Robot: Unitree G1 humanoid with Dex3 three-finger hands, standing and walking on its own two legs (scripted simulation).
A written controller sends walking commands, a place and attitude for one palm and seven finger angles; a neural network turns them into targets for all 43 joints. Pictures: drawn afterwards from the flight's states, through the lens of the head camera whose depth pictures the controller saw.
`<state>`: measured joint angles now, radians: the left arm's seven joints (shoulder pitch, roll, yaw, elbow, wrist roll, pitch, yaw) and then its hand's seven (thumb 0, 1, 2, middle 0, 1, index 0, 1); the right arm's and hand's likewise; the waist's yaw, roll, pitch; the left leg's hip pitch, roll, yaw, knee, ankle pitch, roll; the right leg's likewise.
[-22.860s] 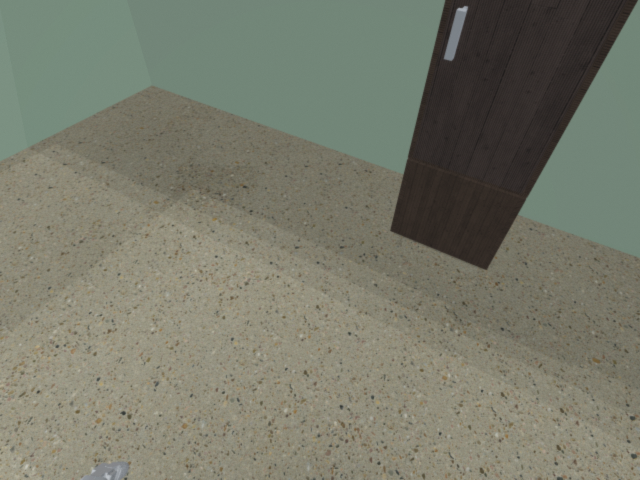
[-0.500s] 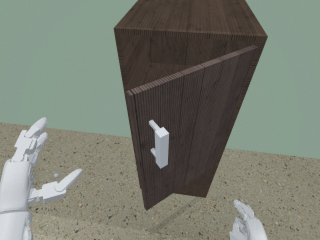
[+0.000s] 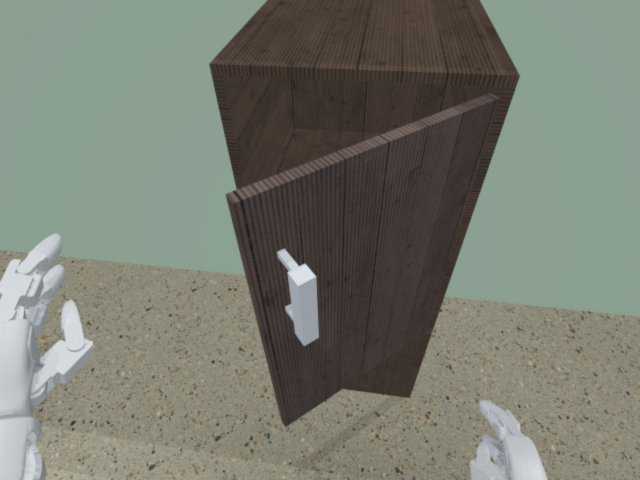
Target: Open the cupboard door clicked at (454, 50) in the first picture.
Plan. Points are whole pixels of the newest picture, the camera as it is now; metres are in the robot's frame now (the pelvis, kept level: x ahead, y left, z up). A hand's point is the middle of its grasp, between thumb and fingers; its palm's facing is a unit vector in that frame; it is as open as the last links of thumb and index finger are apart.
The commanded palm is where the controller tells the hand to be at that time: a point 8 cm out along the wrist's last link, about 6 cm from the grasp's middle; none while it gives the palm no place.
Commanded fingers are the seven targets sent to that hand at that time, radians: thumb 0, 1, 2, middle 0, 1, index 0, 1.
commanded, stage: draw the hand back to the body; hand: left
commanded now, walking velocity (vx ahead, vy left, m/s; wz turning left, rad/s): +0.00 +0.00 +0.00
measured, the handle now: (296, 296) +0.31 +0.07 +0.09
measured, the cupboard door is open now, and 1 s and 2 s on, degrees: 42 42 42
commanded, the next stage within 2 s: step back with the hand held close in 0.10 s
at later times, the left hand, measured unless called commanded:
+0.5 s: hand (86, 356) +0.18 +0.25 +0.14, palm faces +0.32 -0.81 -0.48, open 7.4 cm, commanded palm +0.12 +0.30 +0.17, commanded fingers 0.00 0.90 0.90 -0.20 -0.30 -0.20 -0.30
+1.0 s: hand out of the picture +0.06 +0.29 +0.15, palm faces +0.48 -0.77 -0.42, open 7.4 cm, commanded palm -0.01 +0.34 +0.17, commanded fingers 0.00 0.90 0.90 -0.20 -0.30 -0.20 -0.30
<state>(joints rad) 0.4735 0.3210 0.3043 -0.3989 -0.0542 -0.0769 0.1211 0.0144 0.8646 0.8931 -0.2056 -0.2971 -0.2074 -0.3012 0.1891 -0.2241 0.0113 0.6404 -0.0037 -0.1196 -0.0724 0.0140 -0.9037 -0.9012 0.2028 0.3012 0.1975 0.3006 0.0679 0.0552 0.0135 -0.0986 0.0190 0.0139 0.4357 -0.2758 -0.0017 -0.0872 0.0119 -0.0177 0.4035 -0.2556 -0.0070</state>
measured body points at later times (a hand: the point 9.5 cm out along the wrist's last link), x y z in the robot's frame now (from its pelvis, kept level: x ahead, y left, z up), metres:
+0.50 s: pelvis -0.03 +0.01 +0.00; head -0.01 +0.00 +0.45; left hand +0.16 +0.30 +0.17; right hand +0.15 -0.24 -0.08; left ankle -0.02 +0.12 -0.74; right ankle -0.02 -0.11 -0.74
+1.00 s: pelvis -0.14 +0.03 -0.02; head -0.13 +0.05 +0.42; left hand +0.03 +0.33 +0.18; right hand +0.02 -0.20 -0.10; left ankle -0.03 +0.12 -0.74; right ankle -0.02 -0.11 -0.74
